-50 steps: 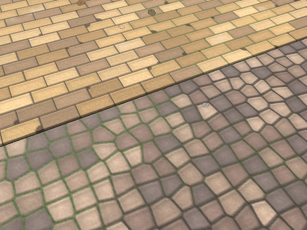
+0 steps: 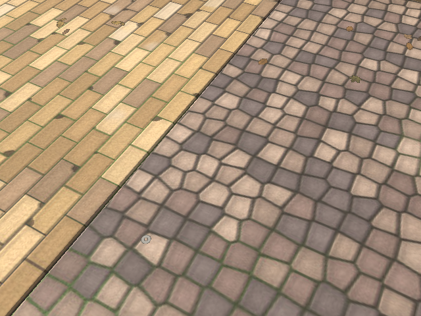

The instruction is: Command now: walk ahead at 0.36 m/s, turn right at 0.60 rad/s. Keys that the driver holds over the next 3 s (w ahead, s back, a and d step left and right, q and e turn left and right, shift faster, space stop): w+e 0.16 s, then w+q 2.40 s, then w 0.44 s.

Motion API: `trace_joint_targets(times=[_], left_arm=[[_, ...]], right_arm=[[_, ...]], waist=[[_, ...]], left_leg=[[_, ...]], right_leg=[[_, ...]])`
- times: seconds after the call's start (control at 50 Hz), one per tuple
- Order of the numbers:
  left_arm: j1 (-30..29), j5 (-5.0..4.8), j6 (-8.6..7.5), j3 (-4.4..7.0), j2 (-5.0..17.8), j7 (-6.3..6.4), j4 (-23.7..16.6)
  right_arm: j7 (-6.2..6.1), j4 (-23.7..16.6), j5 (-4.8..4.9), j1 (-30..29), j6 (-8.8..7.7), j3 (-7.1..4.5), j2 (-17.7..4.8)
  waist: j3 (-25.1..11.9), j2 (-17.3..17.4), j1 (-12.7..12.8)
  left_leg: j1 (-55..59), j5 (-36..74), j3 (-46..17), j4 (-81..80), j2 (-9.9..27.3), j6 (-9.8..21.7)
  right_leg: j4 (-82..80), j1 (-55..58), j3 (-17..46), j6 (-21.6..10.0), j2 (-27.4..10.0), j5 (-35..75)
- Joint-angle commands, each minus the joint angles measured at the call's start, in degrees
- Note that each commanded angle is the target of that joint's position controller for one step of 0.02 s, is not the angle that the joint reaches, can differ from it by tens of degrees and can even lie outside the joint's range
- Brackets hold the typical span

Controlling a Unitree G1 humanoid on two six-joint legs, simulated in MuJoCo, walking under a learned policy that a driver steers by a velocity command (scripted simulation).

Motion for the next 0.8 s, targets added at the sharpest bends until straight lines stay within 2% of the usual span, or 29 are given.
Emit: trace_joint_targets(times=[0.02,0.04,0.06,0.08,0.1,0.12,0.14,0.18,0.22,0.24,0.3,0.34,0.38,0.42,0.44,0.46,0.48,0.5,0.52,0.54,0.56,0.58,0.6,0.62,0.64,0.7,0.76,0.8], left_arm=[[-2.67,-0.10,-0.83,2.39,9.69,-0.13,-3.93],[-4.68,-0.64,-0.98,2.21,9.00,-0.05,-4.41],[-5.25,-1.30,-1.66,1.29,5.60,-0.08,-5.53],[-4.33,-1.83,-2.06,0.15,1.81,-0.21,-7.97],[-4.33,0.19,-1.40,0.65,6.36,0.16,-7.33],[-5.78,0.76,-1.07,1.04,7.55,-0.25,-6.60],[-6.04,0.65,-0.87,0.93,6.79,-1.08,-6.04],[-5.80,0.92,-0.37,0.51,5.18,-2.57,-5.58],[-5.74,0.86,-0.53,-0.06,3.83,-3.01,-5.55],[-6.75,0.91,-0.61,-0.17,3.89,-3.03,-5.91],[-13.32,1.76,-0.74,-1.05,3.62,-3.12,-8.05],[-19.42,1.34,-0.99,-2.38,1.30,-3.36,-9.81],[-22.27,0.56,-1.25,-2.99,0.79,-3.43,-10.66],[-22.28,0.22,-1.65,-2.86,2.03,-2.76,-10.89],[-20.84,0.14,-1.94,-2.65,2.68,-2.28,-10.60],[-17.47,0.18,-2.30,-2.29,3.46,-1.69,-9.55],[-11.03,0.67,-2.94,-1.68,4.73,-0.92,-7.33],[-2.89,1.87,-3.65,-0.61,8.06,0.07,-5.58],[3.58,3.04,-3.69,0.61,13.63,1.00,-5.72],[3.18,1.40,-2.83,0.93,13.77,0.93,-5.06],[-1.79,0.75,-2.55,-0.36,8.77,0.73,-5.56],[-5.61,0.31,-2.84,-1.19,5.27,0.56,-5.79],[-7.41,0.27,-3.19,-1.71,3.28,0.54,-5.74],[-7.45,0.08,-3.64,-2.00,2.42,0.74,-5.14],[-7.35,0.00,-4.16,-1.97,2.26,0.77,-4.71],[-5.47,-0.59,-5.58,-1.47,3.03,0.70,-3.16],[-3.30,-0.47,-5.68,-1.30,2.95,0.72,-1.61],[-2.84,-0.38,-5.64,-1.27,3.00,0.62,-0.86]], right_arm=[[-0.37,-4.16,0.55,1.14,-2.39,-1.04,-5.11],[-0.83,-3.07,0.41,5.57,-2.94,-1.20,-5.35],[-1.73,-2.26,-0.35,11.32,-3.43,-2.29,-9.73],[-2.25,-2.40,-1.16,15.00,-3.05,-3.59,-16.56],[-2.05,-1.38,-1.02,14.25,-2.54,-3.84,-15.03],[-1.60,-1.98,-0.58,12.39,-2.51,-2.82,-10.68],[-1.19,-2.33,-0.23,9.66,-2.64,-2.13,-7.98],[-0.93,-1.73,-0.33,9.83,-3.38,-1.38,-6.08],[-0.01,0.19,-0.17,12.74,-4.60,-1.32,-6.06],[0.32,0.97,0.15,13.69,-5.04,-1.47,-6.43],[0.82,2.70,1.23,15.34,-5.02,-1.51,-6.49],[0.95,3.92,1.19,17.54,-4.73,-1.51,-6.30],[0.90,5.07,0.76,19.67,-4.45,-2.04,-8.22],[0.80,5.82,0.60,20.82,-4.13,-2.43,-9.63],[0.74,6.01,0.60,20.63,-3.98,-2.49,-9.90],[0.68,6.09,0.74,20.00,-3.90,-2.53,-10.16],[0.69,6.25,1.24,19.43,-3.88,-2.42,-9.78],[0.81,5.21,1.80,18.67,-4.14,-1.92,-8.10],[0.87,2.10,3.01,20.37,-4.27,-0.35,-1.58],[0.28,2.09,1.97,21.26,-3.32,-1.59,-5.86],[0.33,2.91,1.17,19.45,-2.58,-2.17,-7.09],[0.97,3.12,1.03,17.76,-2.41,-1.81,-5.21],[1.36,3.61,0.86,17.46,-1.98,-1.81,-4.25],[1.77,3.80,0.03,17.50,-1.30,-2.00,-4.18],[2.15,4.13,-0.37,17.74,-0.70,-1.98,-3.60],[3.02,2.33,-0.52,13.40,0.05,-2.07,-2.81],[3.63,0.16,-0.61,7.46,0.23,-1.89,-2.46],[4.09,-1.30,-0.53,3.48,0.08,-1.37,-1.80]], waist=[[0.58,-5.44,-4.46],[-0.11,-3.81,-7.51],[-3.13,3.37,-9.87],[-6.58,16.37,-9.52],[-2.12,10.72,-7.65],[2.46,4.25,-6.71],[5.02,2.31,-5.37],[4.45,6.04,-5.00],[2.70,6.48,-4.72],[2.51,6.36,-4.57],[3.01,6.15,-4.81],[3.64,6.32,-6.76],[3.84,6.83,-7.59],[3.28,6.76,-7.12],[2.75,6.71,-6.06],[1.46,6.35,-4.14],[-1.89,4.02,-0.90],[-7.99,0.43,2.66],[-16.77,-11.10,3.92],[-17.08,-12.75,2.53],[-8.25,-7.15,0.02],[-2.19,-6.00,-1.45],[0.34,-6.42,-2.79],[1.83,-7.66,-3.90],[2.08,-7.36,-4.53],[2.58,-5.71,-5.16],[3.89,-4.84,-4.50],[4.65,-4.69,-4.08]], left_leg=[[7.66,-0.46,1.06,-10.37,-2.52,1.29],[17.80,3.62,0.91,-16.07,-2.01,1.77],[29.18,-2.97,-8.26,-20.31,7.35,3.73],[38.18,-14.75,-30.71,-27.12,22.51,10.01],[32.31,-20.29,-37.24,-28.15,24.89,12.91],[27.45,-20.57,-31.53,-27.67,22.29,12.59],[23.64,-14.91,-24.01,-28.40,18.79,11.09],[21.71,-2.11,-14.13,-29.48,13.70,9.37],[21.98,10.20,-10.10,-28.83,12.08,9.93],[22.73,15.08,-8.88,-28.53,11.97,10.62],[23.77,23.38,-6.36,-28.75,10.88,12.28],[21.13,26.17,-4.54,-28.16,9.13,11.92],[19.94,28.78,-4.70,-26.79,9.55,11.67],[20.26,31.86,-6.61,-24.69,11.22,11.36],[20.23,33.20,-7.54,-23.05,11.83,10.93],[19.87,36.75,-7.63,-19.54,11.48,10.18],[17.94,39.35,-5.38,-11.44,9.08,8.94],[10.42,30.67,-3.10,0.45,5.89,7.60],[-5.35,1.40,2.26,18.38,-0.84,5.37],[-10.26,-11.73,1.02,27.24,-2.38,6.32],[-11.98,-8.09,-1.11,29.59,1.03,7.02],[-11.86,-4.23,-0.49,28.17,2.83,6.72],[-10.31,-2.09,0.10,26.39,3.88,6.25],[-9.25,-1.09,0.46,25.53,4.57,5.59],[-8.57,0.34,0.88,25.87,4.61,5.08],[-12.57,5.21,1.24,25.53,5.07,4.09],[-17.26,10.54,1.70,21.70,5.46,3.16],[-16.29,15.06,3.19,15.16,5.17,3.08]], right_leg=[[-1.30,-2.87,17.61,-6.55,-13.86,5.88],[2.63,-9.06,15.81,-4.26,-11.03,3.31],[13.28,-17.32,9.96,-1.12,-6.68,-3.47],[27.71,-29.92,-2.02,1.63,2.19,-20.01],[35.33,-35.02,-4.36,1.72,-3.09,-19.16],[38.02,-34.76,-3.73,1.66,-6.05,-14.24],[37.85,-33.16,-4.35,2.25,-7.59,-10.00],[38.53,-30.68,-5.77,3.38,-8.34,-4.17],[38.75,-29.72,-4.85,3.77,-7.02,-1.18],[38.01,-30.55,-4.97,4.11,-6.81,-0.44],[30.42,-32.27,-11.53,5.86,-10.30,2.68],[22.07,-28.00,-14.27,6.86,-10.78,5.20],[15.94,-23.22,-15.42,6.88,-9.74,4.95],[12.41,-18.79,-15.75,5.86,-8.74,4.34],[10.42,-15.51,-15.44,5.16,-8.24,3.85],[7.32,-10.05,-15.26,4.33,-7.27,3.74],[2.85,-0.19,-14.92,2.97,-6.94,6.14],[1.73,13.17,-8.12,0.83,-13.97,3.02],[-1.51,28.78,12.79,-2.82,-31.82,-6.40],[-6.83,22.88,25.50,-5.74,-35.96,-9.95],[-7.81,15.72,18.35,-4.85,-32.90,-13.64],[-9.99,9.15,10.75,-3.95,-29.67,-9.67],[-11.80,5.17,4.89,-2.44,-27.00,-4.55],[-12.82,2.49,0.68,-1.82,-25.28,0.02],[-13.51,1.41,-2.45,-1.73,-24.33,3.97],[-15.26,2.45,-8.24,-2.65,-24.31,11.70],[-15.72,4.16,-13.26,-3.21,-24.09,16.11],[-15.40,3.95,-17.12,-2.70,-23.03,18.55]])
Next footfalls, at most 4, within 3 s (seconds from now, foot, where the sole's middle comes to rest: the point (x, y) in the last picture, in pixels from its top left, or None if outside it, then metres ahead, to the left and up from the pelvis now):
0.06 left None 0.10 0.13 -0.78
0.50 right None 0.33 -0.12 -0.78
1.02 left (201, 283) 0.60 0.11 -0.78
1.54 right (217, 195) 0.95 0.08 -0.78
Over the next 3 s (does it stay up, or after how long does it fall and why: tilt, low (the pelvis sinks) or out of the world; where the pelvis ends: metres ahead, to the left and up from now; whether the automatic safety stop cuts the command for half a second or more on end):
stays up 1.21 0.70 0.00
